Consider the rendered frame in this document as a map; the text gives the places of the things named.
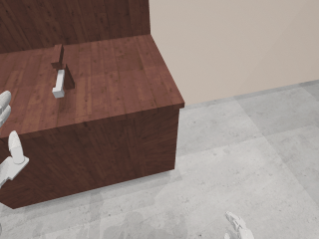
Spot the counter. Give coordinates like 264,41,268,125
0,0,185,209

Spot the tap lever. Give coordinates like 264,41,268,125
52,70,65,99

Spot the robot right hand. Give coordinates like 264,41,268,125
223,211,255,239

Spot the robot left hand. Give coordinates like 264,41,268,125
0,91,29,189

